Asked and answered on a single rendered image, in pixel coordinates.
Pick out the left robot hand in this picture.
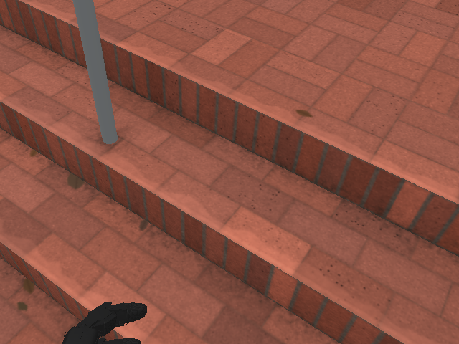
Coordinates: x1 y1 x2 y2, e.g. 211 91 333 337
62 302 147 344

